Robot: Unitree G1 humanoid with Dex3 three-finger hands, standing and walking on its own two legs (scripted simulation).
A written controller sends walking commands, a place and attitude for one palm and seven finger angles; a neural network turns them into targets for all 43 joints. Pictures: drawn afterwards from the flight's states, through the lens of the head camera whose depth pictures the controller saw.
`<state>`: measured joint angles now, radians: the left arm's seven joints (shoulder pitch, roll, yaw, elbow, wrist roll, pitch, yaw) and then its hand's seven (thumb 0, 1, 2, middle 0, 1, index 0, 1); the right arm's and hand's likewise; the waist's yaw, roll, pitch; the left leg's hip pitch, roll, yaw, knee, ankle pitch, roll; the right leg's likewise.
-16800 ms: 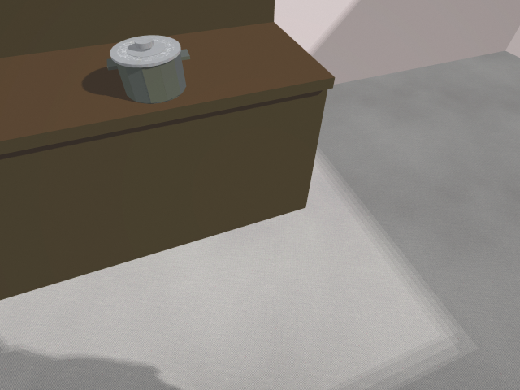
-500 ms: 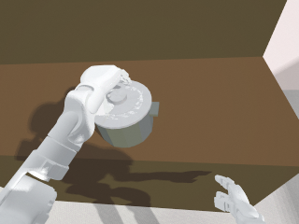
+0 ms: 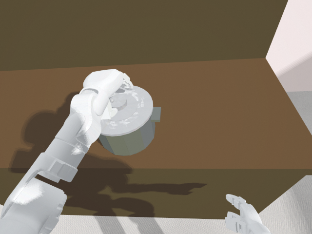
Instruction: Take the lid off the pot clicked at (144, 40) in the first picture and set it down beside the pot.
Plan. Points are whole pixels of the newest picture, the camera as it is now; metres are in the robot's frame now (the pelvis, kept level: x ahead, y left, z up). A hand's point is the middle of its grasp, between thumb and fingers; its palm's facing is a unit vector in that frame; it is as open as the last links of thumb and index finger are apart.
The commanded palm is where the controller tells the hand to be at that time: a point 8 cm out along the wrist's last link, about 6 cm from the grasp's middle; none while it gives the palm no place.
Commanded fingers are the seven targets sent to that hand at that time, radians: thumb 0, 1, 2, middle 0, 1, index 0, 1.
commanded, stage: lower the open fingers around the knob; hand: left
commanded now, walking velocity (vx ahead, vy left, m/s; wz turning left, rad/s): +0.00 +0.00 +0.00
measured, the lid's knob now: (117, 102) +0.44 +0.14 +0.10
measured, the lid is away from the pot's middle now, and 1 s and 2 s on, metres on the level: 0.00 0.01 0.00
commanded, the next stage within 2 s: close the fingers and squeeze the knob in 0.48 s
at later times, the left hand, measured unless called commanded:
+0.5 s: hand (109, 108) +0.40 +0.15 +0.12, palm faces -0.20 -0.12 -0.97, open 10.2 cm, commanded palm +0.38 +0.15 +0.18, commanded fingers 0.00 -0.33 1.51 -0.85 -0.08 -0.85 -0.08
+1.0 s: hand (108, 107) +0.41 +0.15 +0.12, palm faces -0.21 -0.12 -0.97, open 9.3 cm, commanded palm +0.38 +0.15 +0.19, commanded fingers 0.00 -0.00 1.24 -0.76 -0.59 -0.76 -0.59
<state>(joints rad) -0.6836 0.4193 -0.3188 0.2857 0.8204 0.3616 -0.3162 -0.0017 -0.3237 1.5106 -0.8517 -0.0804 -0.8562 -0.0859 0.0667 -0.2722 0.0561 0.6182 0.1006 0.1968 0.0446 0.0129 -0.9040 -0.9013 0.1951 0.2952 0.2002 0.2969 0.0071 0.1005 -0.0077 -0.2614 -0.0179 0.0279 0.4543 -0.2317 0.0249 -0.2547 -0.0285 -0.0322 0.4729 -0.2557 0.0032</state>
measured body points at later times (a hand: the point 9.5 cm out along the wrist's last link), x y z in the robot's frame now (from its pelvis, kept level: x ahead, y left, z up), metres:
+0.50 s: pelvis +0.01 +0.00 +0.00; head +0.03 -0.04 +0.45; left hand +0.40 +0.15 +0.18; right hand +0.21 -0.22 -0.11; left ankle +0.00 +0.10 -0.74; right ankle -0.01 -0.12 -0.74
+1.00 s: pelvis +0.00 +0.01 +0.00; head +0.03 -0.03 +0.45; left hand +0.41 +0.15 +0.17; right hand +0.19 -0.22 -0.11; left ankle +0.00 +0.11 -0.74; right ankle -0.01 -0.12 -0.74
